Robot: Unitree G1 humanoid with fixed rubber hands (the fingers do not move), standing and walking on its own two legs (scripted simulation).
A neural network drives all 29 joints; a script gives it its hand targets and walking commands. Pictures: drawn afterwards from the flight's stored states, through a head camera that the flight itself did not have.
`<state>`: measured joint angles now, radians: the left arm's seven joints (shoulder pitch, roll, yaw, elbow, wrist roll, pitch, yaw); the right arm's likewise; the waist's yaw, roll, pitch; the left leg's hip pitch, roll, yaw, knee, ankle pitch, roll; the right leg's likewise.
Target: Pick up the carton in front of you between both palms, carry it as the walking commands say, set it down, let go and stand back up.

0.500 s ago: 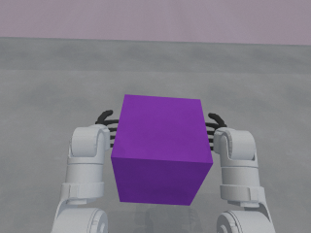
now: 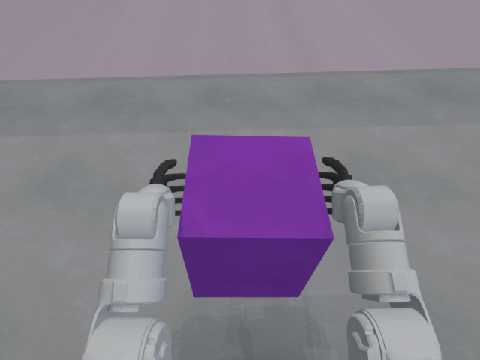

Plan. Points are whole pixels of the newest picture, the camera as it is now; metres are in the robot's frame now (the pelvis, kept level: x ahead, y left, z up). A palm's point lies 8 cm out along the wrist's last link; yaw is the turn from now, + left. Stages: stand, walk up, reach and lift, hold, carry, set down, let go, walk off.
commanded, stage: carry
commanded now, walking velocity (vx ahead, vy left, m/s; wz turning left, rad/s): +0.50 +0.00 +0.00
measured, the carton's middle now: (248, 221) +0.38 +0.00 +0.03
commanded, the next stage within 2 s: none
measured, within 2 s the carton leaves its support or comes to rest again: neither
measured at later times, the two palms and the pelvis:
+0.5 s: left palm (176, 100) +0.63 +0.16 +0.13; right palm (307, 103) +0.62 -0.13 +0.13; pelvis +0.30 +0.03 +0.01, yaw -2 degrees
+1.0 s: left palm (202, 59) +0.87 +0.13 +0.12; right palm (304, 63) +0.86 -0.16 +0.11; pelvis +0.58 -0.01 +0.01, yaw -1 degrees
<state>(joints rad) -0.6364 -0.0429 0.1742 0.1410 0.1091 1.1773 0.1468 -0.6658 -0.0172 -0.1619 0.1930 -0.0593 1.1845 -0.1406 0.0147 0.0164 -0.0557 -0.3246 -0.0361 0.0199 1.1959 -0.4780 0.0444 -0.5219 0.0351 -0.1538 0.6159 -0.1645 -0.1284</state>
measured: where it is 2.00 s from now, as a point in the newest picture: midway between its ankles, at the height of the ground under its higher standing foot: (245, 272)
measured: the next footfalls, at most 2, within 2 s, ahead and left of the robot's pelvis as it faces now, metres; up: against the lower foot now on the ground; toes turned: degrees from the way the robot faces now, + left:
left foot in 0.48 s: +0.44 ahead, +0.11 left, +0.00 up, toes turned +6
right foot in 0.92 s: +0.73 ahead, -0.10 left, +0.00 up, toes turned +15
